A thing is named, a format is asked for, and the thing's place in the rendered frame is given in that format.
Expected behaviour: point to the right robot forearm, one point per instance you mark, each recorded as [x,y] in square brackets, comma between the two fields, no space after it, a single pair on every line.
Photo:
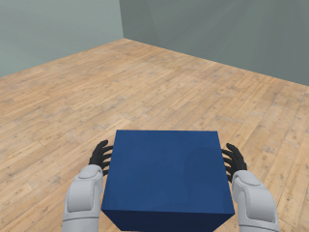
[257,210]

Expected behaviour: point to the left robot hand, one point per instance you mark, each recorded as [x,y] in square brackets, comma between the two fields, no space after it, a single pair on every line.
[98,157]

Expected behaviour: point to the right robot hand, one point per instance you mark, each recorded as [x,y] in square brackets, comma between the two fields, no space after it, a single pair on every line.
[236,161]

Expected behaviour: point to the carton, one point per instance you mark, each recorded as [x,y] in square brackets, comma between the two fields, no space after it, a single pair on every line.
[167,181]

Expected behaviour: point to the left robot forearm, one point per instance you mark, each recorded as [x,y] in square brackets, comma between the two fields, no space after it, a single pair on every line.
[82,201]

